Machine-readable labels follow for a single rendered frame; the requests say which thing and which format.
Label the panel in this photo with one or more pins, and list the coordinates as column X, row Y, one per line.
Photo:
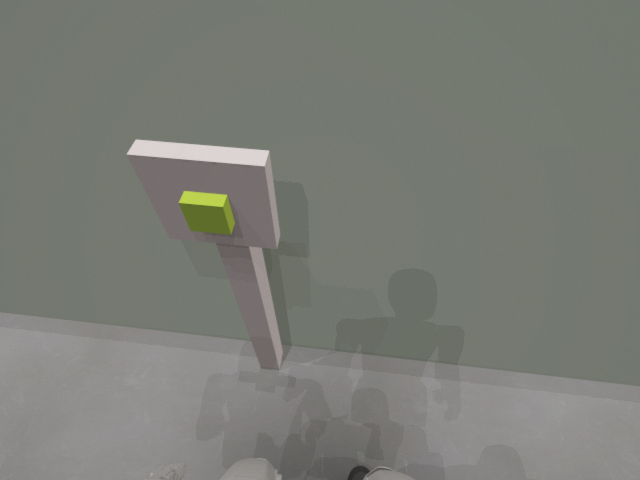
column 167, row 169

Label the left robot thigh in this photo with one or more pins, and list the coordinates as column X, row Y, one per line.
column 252, row 469

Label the button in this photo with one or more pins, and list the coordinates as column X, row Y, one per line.
column 207, row 212

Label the robot right shin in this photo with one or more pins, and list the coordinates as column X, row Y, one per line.
column 376, row 469

